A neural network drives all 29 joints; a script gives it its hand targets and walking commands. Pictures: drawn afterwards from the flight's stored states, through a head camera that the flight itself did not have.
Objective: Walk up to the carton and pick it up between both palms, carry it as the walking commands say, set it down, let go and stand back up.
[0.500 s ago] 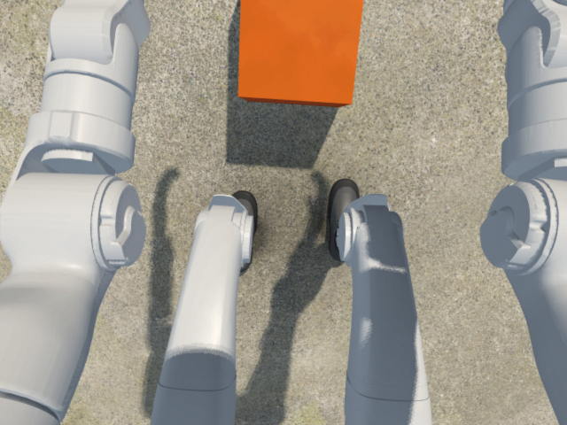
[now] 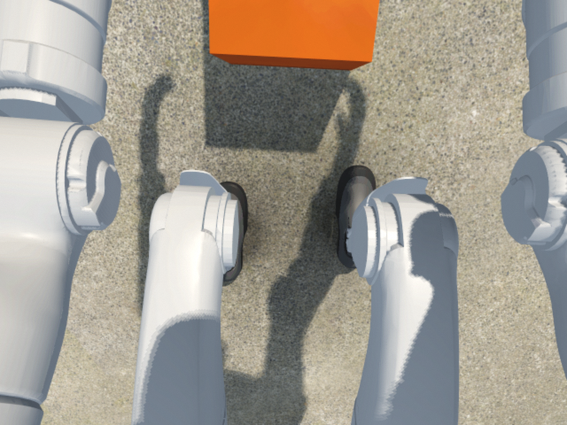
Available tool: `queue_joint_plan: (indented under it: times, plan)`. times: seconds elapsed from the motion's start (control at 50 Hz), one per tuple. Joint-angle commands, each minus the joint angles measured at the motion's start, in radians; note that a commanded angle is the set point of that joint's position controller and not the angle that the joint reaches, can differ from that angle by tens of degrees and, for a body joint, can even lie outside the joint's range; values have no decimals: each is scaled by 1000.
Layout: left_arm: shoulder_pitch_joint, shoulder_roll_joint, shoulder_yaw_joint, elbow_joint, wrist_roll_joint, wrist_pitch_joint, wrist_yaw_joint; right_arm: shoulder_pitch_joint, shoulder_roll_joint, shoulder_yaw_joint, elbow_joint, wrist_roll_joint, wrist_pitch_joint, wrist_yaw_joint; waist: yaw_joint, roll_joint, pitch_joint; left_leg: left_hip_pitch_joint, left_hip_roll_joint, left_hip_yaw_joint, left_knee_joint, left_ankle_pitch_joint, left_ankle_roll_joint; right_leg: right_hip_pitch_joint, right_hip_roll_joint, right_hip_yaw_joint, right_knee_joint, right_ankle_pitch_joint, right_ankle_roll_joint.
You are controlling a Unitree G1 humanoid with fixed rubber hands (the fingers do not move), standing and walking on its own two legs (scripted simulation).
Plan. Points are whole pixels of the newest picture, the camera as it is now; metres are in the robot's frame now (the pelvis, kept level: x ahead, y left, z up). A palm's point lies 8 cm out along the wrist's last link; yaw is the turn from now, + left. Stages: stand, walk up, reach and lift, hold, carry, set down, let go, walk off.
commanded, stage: reach and lift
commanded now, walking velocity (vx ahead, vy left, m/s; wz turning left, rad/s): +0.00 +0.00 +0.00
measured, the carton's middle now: out of the picture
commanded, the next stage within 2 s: none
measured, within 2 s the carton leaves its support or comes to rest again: neither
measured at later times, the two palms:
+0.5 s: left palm out of the picture +0.57 +0.18 -0.27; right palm out of the picture +0.57 -0.19 -0.28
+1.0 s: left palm out of the picture +0.57 +0.17 -0.29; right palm out of the picture +0.58 -0.19 -0.29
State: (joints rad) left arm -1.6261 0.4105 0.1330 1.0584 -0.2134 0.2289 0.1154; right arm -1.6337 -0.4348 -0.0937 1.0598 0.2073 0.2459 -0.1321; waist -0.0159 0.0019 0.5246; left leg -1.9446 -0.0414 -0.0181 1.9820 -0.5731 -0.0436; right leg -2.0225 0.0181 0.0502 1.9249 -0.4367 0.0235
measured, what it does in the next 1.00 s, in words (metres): lowers itself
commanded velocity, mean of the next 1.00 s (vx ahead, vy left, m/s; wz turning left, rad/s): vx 0.00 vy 0.00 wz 0.00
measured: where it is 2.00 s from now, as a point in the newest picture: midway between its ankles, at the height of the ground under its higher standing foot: (291, 241)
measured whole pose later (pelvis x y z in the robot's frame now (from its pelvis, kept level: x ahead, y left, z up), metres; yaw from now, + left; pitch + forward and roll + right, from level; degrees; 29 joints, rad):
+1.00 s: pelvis +0.03 +0.00 -0.10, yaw +1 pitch +32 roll -1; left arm -1.55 0.38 0.00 1.19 -0.27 0.06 0.10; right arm -1.60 -0.42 -0.08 1.29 0.27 0.04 -0.09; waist -0.01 0.01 0.52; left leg -2.21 -0.04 -0.03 2.33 -0.68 -0.03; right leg -2.27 -0.03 0.02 2.27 -0.55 0.01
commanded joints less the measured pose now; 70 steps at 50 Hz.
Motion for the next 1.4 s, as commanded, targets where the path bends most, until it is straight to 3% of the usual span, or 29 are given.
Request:
queue_joint_plan:
  times: [0.0, 0.04, 0.06, 0.14, 0.16, 0.18, 0.2, 0.26, 0.32, 0.4, 0.42, 0.44, 0.5, 0.52, 0.58, 0.7, 0.72, 0.86, 0.94, 0.96, 1.0, 1.1, 1.14, 1.2, 1.26, 1.28, 1.32, 1.36, 1.38]
  plan:
    - [-316, 177, 19, -112, 16, -74, 30, -343, -113, 14, -89, 21, -76, 19, 108, -24, -1775, 477, -14, 86, -130, 327, 9, 784, 19, -108, -5, 304, 15]
    - [-309, 160, -9, -65, 13, -86, 26, -338, -150, 0, -47, 25, -100, 17, 62, 3, -1672, 426, 8, 88, -87, 299, -5, 708, 8, -105, 19, 266, 16]
    - [-333, 217, 42, -256, 27, -112, 34, -379, -160, 1, -204, 15, -102, 10, 100, -26, -1838, 509, -21, 105, -93, 378, 7, 780, 20, -95, 5, 339, 19]
    - [-334, 110, -40, -231, -25, -118, 26, -298, -170, -17, -66, 5, -140, 6, -19, -15, -1722, 449, -11, 59, -45, 394, -14, 682, 13, -111, 86, 385, 3]
    - [-301, 143, 15, -131, 13, -125, 23, -283, -150, 18, 1, 13, -141, 10, 36, -37, -1569, 360, -5, 67, -18, 327, -15, 631, 8, -81, 78, 319, 0]
    - [-323, 148, -42, -257, -39, -118, 24, -366, -184, -2, -127, 37, -144, 7, 18, -14, -1775, 489, -14, 63, -13, 412, -13, 747, 8, -91, 94, 387, 9]
    - [-310, 73, -82, -117, -45, -122, 14, -316, -140, 38, -40, 68, -158, 19, 3, 5, -1592, 402, -1, 69, 2, 370, -15, 600, 9, -106, 91, 333, 5]
    - [-332, 90, -110, -181, -81, -132, 10, -366, -207, -33, -146, 18, -183, -3, -55, 3, -1648, 394, -10, 62, 35, 389, -18, 627, 8, -103, 130, 382, -2]
    - [-257, 84, -99, 18, -55, -120, 4, -279, -188, -33, 113, 10, -171, 19, -24, 13, -1392, 260, 3, 40, 49, 314, -28, 487, -6, -94, 173, 291, 4]
    - [-359, 175, -80, -59, -36, -153, 0, -366, -208, -71, -15, -11, -206, 28, -41, 35, -1441, 288, 15, 20, 68, 317, -23, 495, -23, -83, 206, 297, 2]
    - [-320, 126, -60, -43, -11, -173, 0, -312, -149, -49, 20, 16, -215, 34, 1, 44, -1378, 234, 10, 41, 72, 321, -19, 451, -8, -74, 189, 297, -4]
    - [-393, 132, -94, -73, -64, -171, 3, -351, -206, -82, 6, -2, -219, 28, -55, 28, -1416, 298, 10, 27, 85, 360, -23, 472, -17, -77, 199, 310, -4]
    - [-359, 120, -82, 22, -33, -179, 3, -361, -191, -32, 72, 14, -226, 35, 0, 43, -1211, 92, 6, 35, 83, 300, -20, 403, -16, -53, 213, 300, -6]
    - [-320, 96, -73, 57, -10, -175, -4, -327, -186, -20, 113, -9, -227, 45, -42, -14, -1179, 77, 10, 13, 106, 316, -18, 435, -16, -48, 218, 319, -3]
    - [-318, 118, -71, -28, -23, -212, -8, -338, -113, -14, -21, 36, -249, 54, 18, 9, -1274, 120, -7, 30, 106, 383, -2, 457, -10, -48, 232, 384, 6]
    - [-299, 103, -118, -82, -45, -222, -3, -269, -135, -24, 48, 40, -255, 41, -37, 19, -1333, 129, 8, 11, 132, 437, -14, 547, -10, -40, 280, 503, -14]
    - [-233, 109, -94, 39, -32, -206, -5, -252, -120, 27, 116, 61, -245, 44, 3, 8, -1290, 117, 9, 35, 137, 374, -23, 542, -20, -36, 256, 422, -7]
    - [-243, 114, -103, 27, -52, -203, -10, -222, -122, 9, 122, 59, -235, 29, 1, 19, -1218, 39, 10, 22, 148, 393, -19, 526, -8, -6, 265, 451, -17]
    - [-351, 73, -133, -50, -66, -204, -17, -264, -128, -17, 121, 41, -240, 36, -77, 45, -1253, 98, 17, 42, 158, 339, -24, 506, -11, -23, 223, 384, -25]
    - [-331, 88, -124, 9, -60, -190, -19, -275, -95, 15, 135, 38, -227, 33, -45, -13, -1203, 67, 15, 20, 138, 324, -12, 472, -13, -32, 231, 353, -15]
    - [-338, 73, -119, -6, -57, -191, -14, -311, -142, -39, 80, 15, -247, 32, -62, 21, -1226, 109, 5, 4, 111, 331, -10, 439, -1, -58, 242, 335, -18]
    - [-396, 57, -102, -3, -37, -194, 2, -405, -62, 23, 15, 72, -242, 60, 35, 55, -1188, 194, -4, 1, 89, 305, 5, 327, 3, -55, 226, 242, -11]
    - [-370, 5, -122, 15, -36, -190, -10, -365, -76, 8, 67, 55, -237, 64, -19, 48, -1173, 244, -9, -6, 90, 310, 2, 329, -2, -73, 232, 239, -12]
    - [-319, 25, -72, 61, 25, -186, -9, -300, -59, -9, 131, 30, -224, 68, 22, 34, -1087, 182, -18, 5, 76, 278, -1, 309, 9, -69, 215, 229, 0]
    - [-371, -6, -83, -38, 23, -207, -19, -250, -50, -54, 156, -39, -235, 56, -73, 28, -1198, 219, -28, -4, 102, 352, -5, 370, 17, -67, 228, 324, -14]
    - [-366, 34, -53, 25, 36, -199, -12, -311, -58, -17, 134, -17, -233, 43, -20, 5, -1211, 183, -29, 21, 116, 337, -15, 431, 16, -50, 207, 300, -6]
    - [-404, -82, -111, -54, 14, -212, -33, -292, 24, -21, 164, -24, -241, 52, -60, 70, -1202, 180, -30, 33, 125, 325, -24, 449, 25, -27, 190, 331, -29]
    - [-358, -142, -117, 21, -7, -204, -56, -365, 95, 40, 85, -5, -246, 64, -12, 3, -1193, 128, -46, 27, 110, 331, -4, 497, 23, -25, 188, 347, -10]
    - [-347, -227, -134, -13, -1, -198, -75, -347, 122, 54, 53, -14, -250, 70, -59, -23, -1171, 97, -45, 26, 121, 339, -2, 501, 30, -26, 192, 361, -13]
